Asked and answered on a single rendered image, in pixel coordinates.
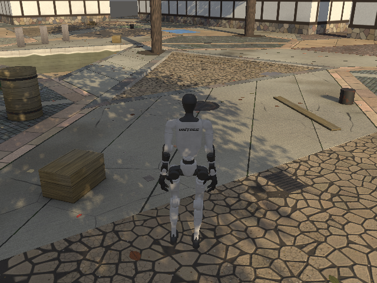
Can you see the robot left upper arm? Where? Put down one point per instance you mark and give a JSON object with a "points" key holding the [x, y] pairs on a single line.
{"points": [[168, 135]]}

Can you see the robot right upper arm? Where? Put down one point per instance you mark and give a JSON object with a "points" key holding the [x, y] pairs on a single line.
{"points": [[208, 135]]}

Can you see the right robot hand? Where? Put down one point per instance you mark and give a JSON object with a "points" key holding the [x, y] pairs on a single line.
{"points": [[213, 183]]}

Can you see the robot left thigh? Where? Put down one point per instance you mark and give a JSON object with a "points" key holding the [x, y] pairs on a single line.
{"points": [[174, 173]]}

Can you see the left robot hand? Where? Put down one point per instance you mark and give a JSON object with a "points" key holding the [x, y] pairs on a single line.
{"points": [[162, 182]]}

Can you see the left robot forearm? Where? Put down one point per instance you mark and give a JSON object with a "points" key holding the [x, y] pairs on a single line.
{"points": [[164, 162]]}

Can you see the right robot forearm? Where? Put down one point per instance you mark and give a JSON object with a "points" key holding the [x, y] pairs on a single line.
{"points": [[212, 162]]}

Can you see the left robot shin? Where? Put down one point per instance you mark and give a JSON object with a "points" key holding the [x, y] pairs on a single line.
{"points": [[173, 218]]}

